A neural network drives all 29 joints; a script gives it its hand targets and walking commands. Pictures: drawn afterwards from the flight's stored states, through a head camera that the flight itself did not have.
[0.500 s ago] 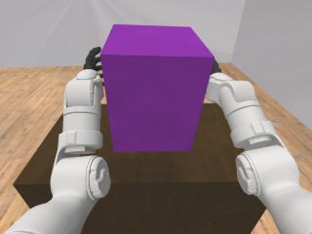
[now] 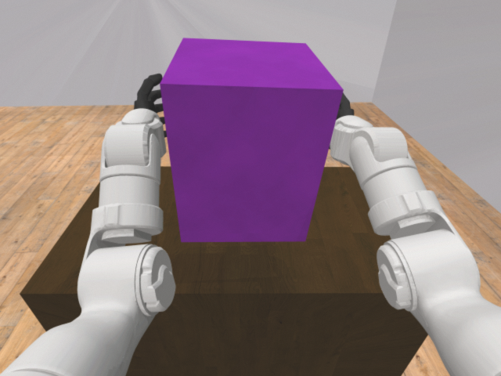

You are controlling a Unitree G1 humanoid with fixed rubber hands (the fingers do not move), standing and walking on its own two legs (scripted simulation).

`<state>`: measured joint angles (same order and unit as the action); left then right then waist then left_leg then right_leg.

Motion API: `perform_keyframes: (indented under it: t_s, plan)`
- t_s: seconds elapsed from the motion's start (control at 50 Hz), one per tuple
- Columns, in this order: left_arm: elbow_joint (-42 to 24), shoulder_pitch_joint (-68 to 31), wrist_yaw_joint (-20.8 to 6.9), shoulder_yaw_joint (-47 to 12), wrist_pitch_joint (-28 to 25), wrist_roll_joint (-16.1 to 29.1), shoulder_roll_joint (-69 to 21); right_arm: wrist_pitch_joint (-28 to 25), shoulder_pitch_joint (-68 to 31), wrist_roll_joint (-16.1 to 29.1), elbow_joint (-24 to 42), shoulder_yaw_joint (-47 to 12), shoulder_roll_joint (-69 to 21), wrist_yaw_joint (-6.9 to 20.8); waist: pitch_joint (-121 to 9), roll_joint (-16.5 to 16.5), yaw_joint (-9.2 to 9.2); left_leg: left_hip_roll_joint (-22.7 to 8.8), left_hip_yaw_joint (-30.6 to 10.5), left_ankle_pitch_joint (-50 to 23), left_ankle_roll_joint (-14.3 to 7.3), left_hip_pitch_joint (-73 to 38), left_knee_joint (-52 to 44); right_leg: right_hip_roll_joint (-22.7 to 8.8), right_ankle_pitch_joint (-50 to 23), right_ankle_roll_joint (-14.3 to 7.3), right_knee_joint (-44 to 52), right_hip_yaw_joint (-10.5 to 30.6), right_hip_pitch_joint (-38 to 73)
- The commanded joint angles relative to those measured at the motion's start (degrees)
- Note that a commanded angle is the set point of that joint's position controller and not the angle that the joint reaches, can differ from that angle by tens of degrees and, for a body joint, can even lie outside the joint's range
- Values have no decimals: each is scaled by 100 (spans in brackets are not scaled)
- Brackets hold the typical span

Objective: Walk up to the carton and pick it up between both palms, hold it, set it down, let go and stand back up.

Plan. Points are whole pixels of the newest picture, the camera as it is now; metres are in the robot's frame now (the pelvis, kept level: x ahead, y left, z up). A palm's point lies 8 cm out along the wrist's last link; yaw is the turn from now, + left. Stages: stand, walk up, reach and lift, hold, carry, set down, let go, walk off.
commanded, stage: hold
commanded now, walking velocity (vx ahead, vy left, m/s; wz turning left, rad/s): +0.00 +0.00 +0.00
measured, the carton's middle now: (244, 140) +0.39 +0.00 +0.26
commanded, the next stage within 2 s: set down in 0.68 s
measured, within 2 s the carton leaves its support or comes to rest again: neither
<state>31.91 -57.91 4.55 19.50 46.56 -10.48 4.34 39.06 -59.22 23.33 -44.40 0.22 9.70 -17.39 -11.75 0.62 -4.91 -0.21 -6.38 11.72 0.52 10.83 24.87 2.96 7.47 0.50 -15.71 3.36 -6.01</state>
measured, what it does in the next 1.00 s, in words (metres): stands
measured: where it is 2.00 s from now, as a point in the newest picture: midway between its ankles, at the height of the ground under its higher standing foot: outside the picture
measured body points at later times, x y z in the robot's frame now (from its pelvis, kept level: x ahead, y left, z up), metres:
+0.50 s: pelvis +0.00 +0.00 +0.00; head -0.09 +0.02 +0.44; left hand +0.39 +0.14 +0.30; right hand +0.38 -0.15 +0.28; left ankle +0.02 +0.12 -0.75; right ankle +0.01 -0.13 -0.75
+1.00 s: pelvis +0.00 +0.00 +0.00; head -0.10 +0.02 +0.44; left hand +0.40 +0.14 +0.31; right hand +0.39 -0.15 +0.28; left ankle +0.02 +0.12 -0.75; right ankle +0.01 -0.13 -0.75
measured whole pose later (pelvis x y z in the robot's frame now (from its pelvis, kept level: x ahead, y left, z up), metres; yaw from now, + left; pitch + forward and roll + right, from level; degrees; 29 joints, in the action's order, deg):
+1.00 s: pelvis +0.00 +0.00 +0.00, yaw +1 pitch -5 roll -2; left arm 42.4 -61.6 3.3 23.2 34.4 -13.3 5.2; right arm 27.0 -61.2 15.3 -53.6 6.2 6.0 -14.2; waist -9.4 -0.4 -5.6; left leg 0.2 -7.1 11.2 0.6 7.6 23.3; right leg 2.5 7.9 0.3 -15.5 2.4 -3.1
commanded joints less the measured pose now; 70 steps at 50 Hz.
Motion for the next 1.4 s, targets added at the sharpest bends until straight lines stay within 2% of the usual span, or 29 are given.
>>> perform_keyframes:
  t_s: [0.0,0.06,0.1,0.12,0.14,0.2,0.22,0.26,0.32,0.34,0.36,0.38,0.4,0.46,0.52,0.56,0.66,0.72,0.82,0.84,0.92,1.0,1.06,1.1,1.18,1.2,1.28,1.32,1.38]
  plan:
    - [-805,-4444,-832,-2097,-412,1036,-4044,-369,-5619,1044,2243,-1163,-4037,738,-1984,421,-90,234,210,-1276,188,-795,-243,196,-989,134,149,-134,551]
    - [-1058,-4313,-804,-2064,-364,1022,-3986,-315,-5524,1218,2361,-1369,-4044,751,-2005,241,-5,207,222,-1554,203,-844,-214,257,-1174,157,127,-129,689]
    - [-765,-4310,-854,-2095,-323,966,-3978,-341,-5527,1037,2246,-1149,-3867,715,-1690,205,-143,203,234,-1222,206,-748,-279,228,-862,139,191,-100,509]
    - [-1032,-4312,-843,-2231,-361,1054,-4102,-420,-5681,1115,2576,-1298,-4043,740,-2070,297,-30,214,212,-1352,212,-756,-248,228,-975,114,145,-126,643]
    - [-1013,-4326,-848,-2321,-345,1108,-4154,-401,-5631,1094,2559,-1195,-3939,728,-2031,276,-166,193,188,-1316,192,-798,-216,217,-1019,113,138,-104,502]
    - [-1201,-4397,-776,-2179,-340,992,-4072,-332,-5532,1174,2282,-1283,-3947,799,-1935,448,-21,186,166,-1488,222,-847,-216,236,-1023,88,145,-137,516]
    - [-1017,-4317,-782,-2129,-324,962,-4045,-358,-5576,1185,2409,-1354,-3928,797,-1877,267,19,189,184,-1376,220,-799,-259,273,-904,99,146,-178,548]
    - [-1301,-4505,-807,-2275,-343,1035,-4153,-365,-5445,1096,2299,-1194,-3965,796,-1980,438,-96,207,225,-1379,254,-863,-268,247,-854,88,130,-147,487]
    - [-1262,-4114,-818,-2294,-270,1008,-4141,-380,-5534,1204,2633,-1348,-3919,755,-2130,378,-72,189,189,-1855,268,-1010,-173,293,-1358,100,88,-154,605]
    - [-1316,-4242,-853,-2257,-289,1037,-4023,-316,-5404,1204,2483,-1384,-4002,727,-1984,167,-177,203,199,-1813,237,-1020,-195,298,-1395,166,102,-206,687]
    - [-1291,-4292,-850,-2172,-303,967,-3998,-302,-5383,1218,2450,-1412,-4046,737,-1858,178,-17,210,218,-1630,213,-949,-216,277,-1144,162,112,-160,590]
    - [-1271,-4266,-873,-2268,-304,1008,-4017,-318,-5347,1129,2480,-1333,-4064,715,-1867,196,-150,219,210,-1434,211,-859,-246,242,-1091,142,111,-150,649]
    - [-1081,-4256,-868,-2230,-293,1006,-4054,-361,-5576,1164,2636,-1363,-3998,727,-1852,222,-12,213,212,-1374,197,-798,-259,228,-1012,142,124,-152,572]
    - [-1461,-4214,-793,-2438,-316,1136,-4215,-376,-5565,1267,2881,-1524,-4110,750,-2376,256,-70,208,181,-1784,228,-1011,-166,285,-1400,121,86,-175,711]
    - [-1039,-4174,-833,-2238,-285,1028,-4019,-312,-5483,1213,2627,-1457,-4101,722,-1796,16,-63,213,234,-1444,181,-841,-205,265,-1094,159,127,-170,516]
    - [-1184,-4308,-864,-2268,-335,1040,-4085,-309,-5377,1079,2365,-1271,-4025,714,-1814,240,-122,219,220,-1200,177,-795,-282,208,-903,134,143,-124,479]
    - [-1139,-4497,-812,-2225,-393,1092,-4033,-342,-5695,1173,2518,-1332,-4166,764,-2124,199,14,227,204,-1329,163,-825,-248,214,-1003,144,119,-105,492]
    - [-834,-4601,-862,-2240,-534,1128,-4043,-555,-5727,920,2230,-1348,-4173,801,-2015,303,-184,195,244,-1501,182,-949,-168,240,-931,94,137,-320,527]
    - [-535,-4721,-930,-1918,-1037,953,-3831,-1068,-5775,479,1964,-1075,-4187,890,-1940,193,-60,210,258,-1228,146,-1006,-246,144,-774,129,174,-375,514]
    - [-344,-4690,-950,-1898,-1120,915,-3874,-1155,-5770,401,1821,-983,-4130,870,-1895,186,-154,208,261,-1191,153,-1035,-272,127,-772,143,214,-369,567]
    - [606,-4533,-1074,-1416,-1514,584,-3708,-1681,-5608,-220,965,-393,-3956,938,-1226,225,-88,154,324,-323,66,-809,-575,-38,54,139,363,-415,366]
    - [1074,-4123,-1115,-1061,-1734,324,-3476,-2073,-5372,-624,724,-198,-3841,1006,-1071,-158,-92,207,342,-553,0,-869,-599,12,-194,210,388,-556,462]
    - [762,-4006,-1129,-1352,-1850,352,-3790,-2404,-5482,-665,1067,-311,-3860,1037,-1474,183,-109,218,442,-1253,152,-1346,-442,12,-771,210,316,-625,696]
    - [464,-3984,-1095,-1656,-1922,474,-3920,-2573,-5467,-619,1269,-508,-3891,1055,-1641,127,-138,212,439,-1664,189,-1508,-324,52,-1106,213,253,-666,806]
    - [215,-3988,-1019,-2026,-2036,524,-4110,-2768,-5473,-689,1282,-589,-3859,1107,-1646,357,-224,210,402,-1708,282,-1680,-366,32,-990,178,262,-742,703]
    - [-176,-4024,-969,-2125,-2127,584,-4233,-2865,-5549,-666,1620,-759,-3925,1136,-2078,339,-73,204,414,-2019,320,-1856,-309,53,-1156,160,209,-731,856]
    - [-366,-3896,-814,-2594,-2094,780,-4519,-2924,-5498,-517,1914,-1147,-4001,1111,-2172,278,-160,191,360,-2401,323,-2032,-121,70,-1405,162,179,-716,762]
    - [-406,-3644,-800,-2593,-2045,765,-4529,-2908,-5571,-453,2121,-1211,-4027,1106,-2138,338,-8,244,396,-2395,340,-2066,-127,95,-1400,155,188,-709,738]
    - [-589,-3667,-728,-2768,-2055,821,-4647,-2864,-5392,-457,2064,-1233,-4066,1125,-2265,416,-47,197,356,-2430,370,-2042,-79,91,-1443,134,148,-724,712]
